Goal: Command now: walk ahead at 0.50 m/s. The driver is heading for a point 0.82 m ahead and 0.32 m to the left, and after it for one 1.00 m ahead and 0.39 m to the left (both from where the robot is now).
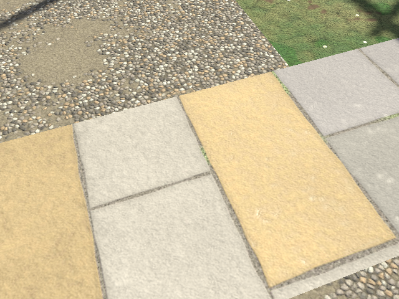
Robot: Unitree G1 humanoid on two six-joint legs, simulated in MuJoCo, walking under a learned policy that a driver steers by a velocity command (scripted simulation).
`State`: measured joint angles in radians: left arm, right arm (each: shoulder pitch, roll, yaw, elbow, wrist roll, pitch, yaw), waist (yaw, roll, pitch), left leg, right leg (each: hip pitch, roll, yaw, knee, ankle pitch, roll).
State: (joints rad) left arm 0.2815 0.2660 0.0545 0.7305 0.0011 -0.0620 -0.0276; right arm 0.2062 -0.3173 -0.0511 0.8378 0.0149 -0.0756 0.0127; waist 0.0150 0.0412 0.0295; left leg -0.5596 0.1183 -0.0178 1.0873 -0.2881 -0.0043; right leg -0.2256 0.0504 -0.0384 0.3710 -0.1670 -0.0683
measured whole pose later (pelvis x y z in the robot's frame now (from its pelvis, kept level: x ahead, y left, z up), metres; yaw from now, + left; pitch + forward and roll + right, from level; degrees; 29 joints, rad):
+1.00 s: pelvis +0.57 +0.11 +0.00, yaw +31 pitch +1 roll -2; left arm 0.24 0.26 0.06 0.75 0.01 -0.10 -0.01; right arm 0.28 -0.32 -0.07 0.69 0.03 -0.01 0.00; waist 0.02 0.05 0.02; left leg -0.55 0.04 -0.06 1.16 -0.33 0.01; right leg -0.22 0.03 -0.06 0.40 -0.19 -0.03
